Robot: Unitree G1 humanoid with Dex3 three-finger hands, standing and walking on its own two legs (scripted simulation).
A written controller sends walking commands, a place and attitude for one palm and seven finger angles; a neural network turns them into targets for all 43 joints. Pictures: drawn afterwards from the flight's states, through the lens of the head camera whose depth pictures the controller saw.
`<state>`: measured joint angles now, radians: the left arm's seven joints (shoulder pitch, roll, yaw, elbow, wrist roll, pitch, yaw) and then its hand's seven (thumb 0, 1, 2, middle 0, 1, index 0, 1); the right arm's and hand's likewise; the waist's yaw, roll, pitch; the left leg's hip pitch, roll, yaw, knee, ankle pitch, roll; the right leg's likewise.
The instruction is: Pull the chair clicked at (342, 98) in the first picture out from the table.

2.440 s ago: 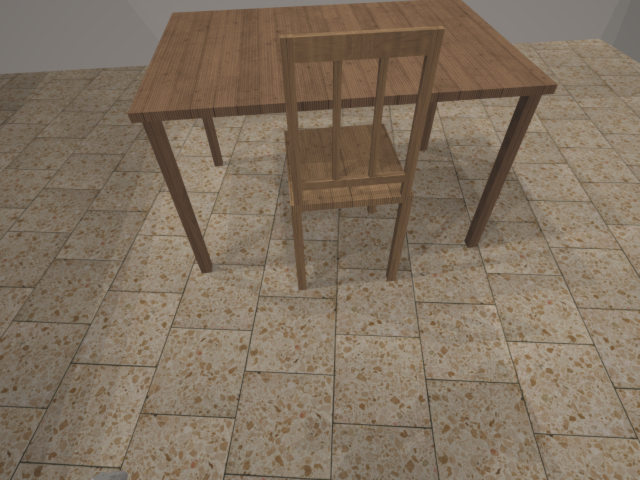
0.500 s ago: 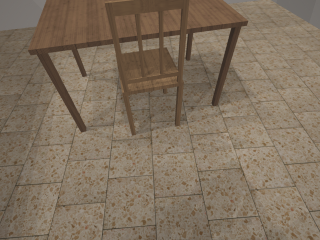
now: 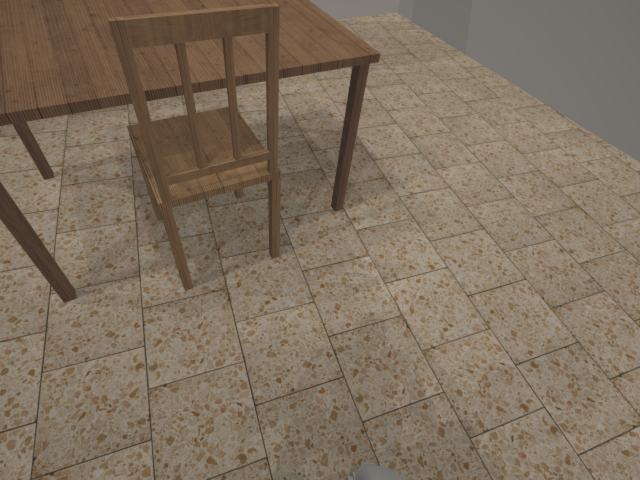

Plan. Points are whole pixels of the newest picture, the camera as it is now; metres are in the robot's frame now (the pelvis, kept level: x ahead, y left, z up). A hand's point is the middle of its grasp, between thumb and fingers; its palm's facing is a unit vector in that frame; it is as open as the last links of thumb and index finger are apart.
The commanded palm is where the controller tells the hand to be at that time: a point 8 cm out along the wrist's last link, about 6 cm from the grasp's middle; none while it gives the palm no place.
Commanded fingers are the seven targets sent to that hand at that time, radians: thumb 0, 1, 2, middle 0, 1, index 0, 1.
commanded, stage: walk to a spot facing it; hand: left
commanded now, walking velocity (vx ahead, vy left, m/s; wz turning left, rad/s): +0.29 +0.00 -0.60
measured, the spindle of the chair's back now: (191, 112) +0.90 +0.41 -0.07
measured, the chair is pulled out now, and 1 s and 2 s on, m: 0.00 0.00 0.00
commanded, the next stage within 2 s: turn to face it in 1.02 s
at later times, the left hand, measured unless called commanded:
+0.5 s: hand (307, 388) +0.29 +0.04 -0.17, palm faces -0.37 -0.91 -0.19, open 7.4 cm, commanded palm none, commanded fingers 0.00 0.90 0.90 -0.20 -0.30 -0.20 -0.30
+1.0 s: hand (306, 338) +0.39 +0.05 -0.18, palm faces -0.39 -0.91 -0.13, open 7.4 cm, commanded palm none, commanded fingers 0.00 0.90 0.90 -0.20 -0.30 -0.20 -0.30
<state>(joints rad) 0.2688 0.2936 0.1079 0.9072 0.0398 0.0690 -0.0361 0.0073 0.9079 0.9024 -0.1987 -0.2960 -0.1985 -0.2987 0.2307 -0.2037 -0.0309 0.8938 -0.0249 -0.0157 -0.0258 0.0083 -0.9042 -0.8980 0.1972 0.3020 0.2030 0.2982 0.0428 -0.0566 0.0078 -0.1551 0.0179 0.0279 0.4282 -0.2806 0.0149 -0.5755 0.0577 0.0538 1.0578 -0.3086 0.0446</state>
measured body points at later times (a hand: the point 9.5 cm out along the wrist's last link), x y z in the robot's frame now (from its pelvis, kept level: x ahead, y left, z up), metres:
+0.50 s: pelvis +0.10 -0.09 -0.02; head +0.14 -0.09 +0.43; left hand +0.31 +0.09 -0.16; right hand -0.04 -0.30 -0.16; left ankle +0.08 +0.06 -0.66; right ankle +0.11 -0.20 -0.74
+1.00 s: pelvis +0.30 -0.11 +0.00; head +0.32 -0.08 +0.45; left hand +0.41 +0.10 -0.17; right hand +0.20 -0.31 -0.13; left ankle +0.31 -0.03 -0.74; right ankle +0.26 -0.25 -0.65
